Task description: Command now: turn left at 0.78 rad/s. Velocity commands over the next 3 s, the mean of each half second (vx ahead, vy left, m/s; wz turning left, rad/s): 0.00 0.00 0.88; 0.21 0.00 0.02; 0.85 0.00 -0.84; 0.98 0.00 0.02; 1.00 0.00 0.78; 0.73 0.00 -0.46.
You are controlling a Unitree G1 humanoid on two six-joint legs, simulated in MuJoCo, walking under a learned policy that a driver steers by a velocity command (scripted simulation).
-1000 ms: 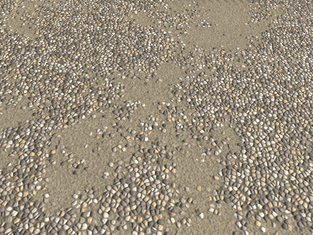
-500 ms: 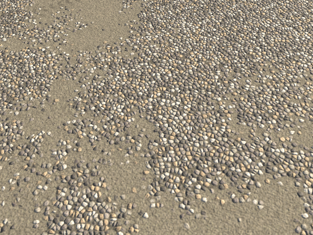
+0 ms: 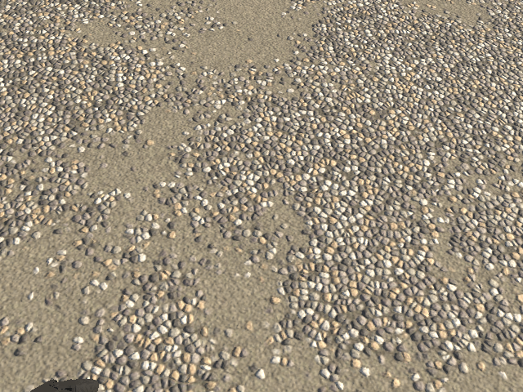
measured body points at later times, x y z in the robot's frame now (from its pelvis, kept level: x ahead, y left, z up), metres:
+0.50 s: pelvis +0.02 -0.02 +0.00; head +0.06 +0.01 +0.45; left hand +0.01 +0.30 -0.10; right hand +0.31 -0.17 -0.08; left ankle -0.02 +0.12 -0.70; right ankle +0.05 -0.14 -0.74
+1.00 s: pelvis +0.07 +0.04 +0.01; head +0.07 +0.04 +0.46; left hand +0.05 +0.35 -0.09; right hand +0.28 -0.16 -0.10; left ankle -0.03 +0.12 -0.74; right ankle +0.18 -0.08 -0.67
